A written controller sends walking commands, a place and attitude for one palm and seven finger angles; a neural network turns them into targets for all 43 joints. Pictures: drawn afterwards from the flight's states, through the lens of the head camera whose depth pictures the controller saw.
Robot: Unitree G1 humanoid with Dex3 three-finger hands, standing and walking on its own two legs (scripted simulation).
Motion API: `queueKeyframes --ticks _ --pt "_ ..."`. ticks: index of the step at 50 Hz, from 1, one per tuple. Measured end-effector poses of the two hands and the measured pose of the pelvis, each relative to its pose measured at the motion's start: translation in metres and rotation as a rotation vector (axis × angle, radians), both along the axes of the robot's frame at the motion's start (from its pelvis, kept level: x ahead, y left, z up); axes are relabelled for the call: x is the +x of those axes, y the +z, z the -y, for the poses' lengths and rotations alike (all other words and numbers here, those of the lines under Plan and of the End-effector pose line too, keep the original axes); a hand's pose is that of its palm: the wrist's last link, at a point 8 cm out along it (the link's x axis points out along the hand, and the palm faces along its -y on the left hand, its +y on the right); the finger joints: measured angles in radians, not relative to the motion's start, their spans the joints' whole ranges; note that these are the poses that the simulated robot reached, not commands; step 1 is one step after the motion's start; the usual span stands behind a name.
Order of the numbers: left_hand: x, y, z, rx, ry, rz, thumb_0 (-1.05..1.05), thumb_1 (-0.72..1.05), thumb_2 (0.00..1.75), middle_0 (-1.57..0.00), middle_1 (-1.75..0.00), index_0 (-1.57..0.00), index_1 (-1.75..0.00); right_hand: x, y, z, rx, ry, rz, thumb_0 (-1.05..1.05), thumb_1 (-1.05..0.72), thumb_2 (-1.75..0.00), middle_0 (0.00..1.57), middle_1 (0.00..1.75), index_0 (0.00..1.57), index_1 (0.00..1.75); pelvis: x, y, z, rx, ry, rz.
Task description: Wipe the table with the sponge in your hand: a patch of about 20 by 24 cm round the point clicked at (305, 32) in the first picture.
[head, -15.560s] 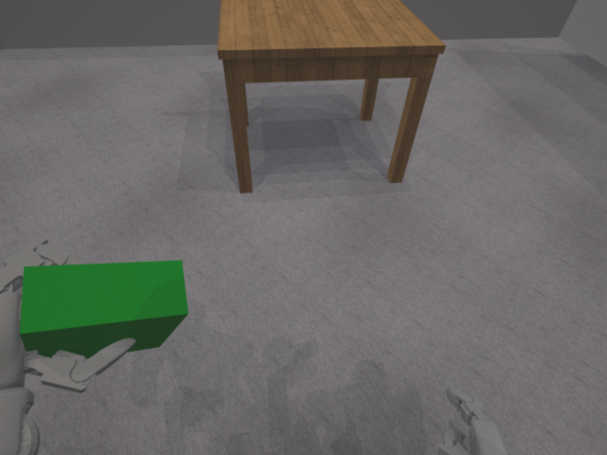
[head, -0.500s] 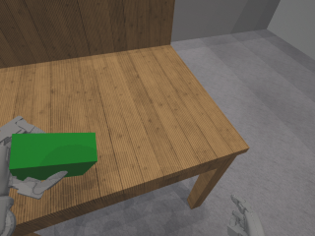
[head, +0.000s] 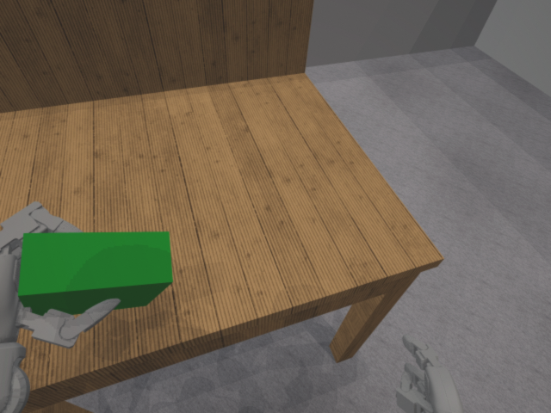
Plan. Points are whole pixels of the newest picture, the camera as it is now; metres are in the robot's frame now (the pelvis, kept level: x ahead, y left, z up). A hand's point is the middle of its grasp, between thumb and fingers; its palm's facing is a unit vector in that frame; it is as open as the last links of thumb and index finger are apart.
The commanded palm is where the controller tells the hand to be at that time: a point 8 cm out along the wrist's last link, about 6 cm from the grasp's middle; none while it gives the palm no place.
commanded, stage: look again from close up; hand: left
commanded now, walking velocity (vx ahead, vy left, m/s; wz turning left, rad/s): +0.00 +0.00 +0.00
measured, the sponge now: (118, 275) +0.24 +0.21 +0.13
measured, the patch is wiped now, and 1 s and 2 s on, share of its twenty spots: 0.00 0.00 0.00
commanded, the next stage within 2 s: turn the palm down, sponge in hand in 0.14 s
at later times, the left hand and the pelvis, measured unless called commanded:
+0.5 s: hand (79, 274) +0.22 +0.24 +0.15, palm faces +0.25 -0.78 -0.57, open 9.6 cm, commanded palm +0.16 +0.28 +0.17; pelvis +0.00 -0.01 -0.01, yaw +0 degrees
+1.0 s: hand (98, 286) +0.21 +0.21 +0.14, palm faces +0.25 -0.53 -0.81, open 9.6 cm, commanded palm +0.17 +0.25 +0.17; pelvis -0.01 -0.07 -0.02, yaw +1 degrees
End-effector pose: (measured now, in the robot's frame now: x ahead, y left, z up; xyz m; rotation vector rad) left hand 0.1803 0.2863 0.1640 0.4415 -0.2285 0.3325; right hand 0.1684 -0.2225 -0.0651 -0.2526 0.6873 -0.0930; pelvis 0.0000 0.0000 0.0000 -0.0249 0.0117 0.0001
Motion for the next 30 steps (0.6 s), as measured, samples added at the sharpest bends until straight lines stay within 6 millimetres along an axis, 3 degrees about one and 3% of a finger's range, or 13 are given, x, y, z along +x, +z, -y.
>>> queueKeyframes --ticks 12,15,19,25,30 --pt "0.008 -0.001 -0.002 -0.003 -0.001 -0.009 -0.01 -0.45 1.03 -0.78 -1.36 -0.78 -1.36 0.01 0.001 -0.004 0.002 0.006 0.0 0.01 -0.9 -0.9 0.2 0.3 0.2 0.3 0.007 0.0 -0.002 0.001 0.001 -0.007" --pt "0.024 0.027 -0.014 0.173 -0.009 0.043 -0.01 -0.45 1.03 -0.78 -1.35 -0.78 -1.36 0.011 -0.005 -0.007 -0.029 0.067 -0.021 0.01 -0.9 -0.9 0.2 0.3 0.2 0.3 0.004 -0.004 0.002 0.01 0.034 0.006" --pt "0.033 0.046 -0.028 0.094 0.066 0.022 -0.01 -0.45 1.03 -0.77 -1.36 -0.78 -1.36 0.015 -0.014 -0.002 0.009 0.103 -0.034 0.01 -0.9 -0.9 0.2 0.3 0.2 0.3 0.004 -0.006 0.006 0.021 0.012 0.017" --pt "0.01 0.011 0.012 0.151 -0.001 -0.23 -0.01 -0.44 1.03 -0.77 -1.37 -0.77 -1.37 0.023 -0.014 0.009 0.05 0.085 0.02 0.01 -0.9 -0.9 0.2 0.3 0.2 0.3 0.0 -0.009 0.013 0.024 -0.003 0.024" --pt "-0.022 0.007 0.023 0.233 0.035 -0.179 -0.01 -0.45 1.03 -0.77 -1.36 -0.78 -1.37 0.024 -0.018 0.02 0.017 0.101 0.021 0.01 -0.9 -0.9 0.2 0.3 0.2 0.3 -0.008 -0.014 0.03 0.024 0.022 0.02"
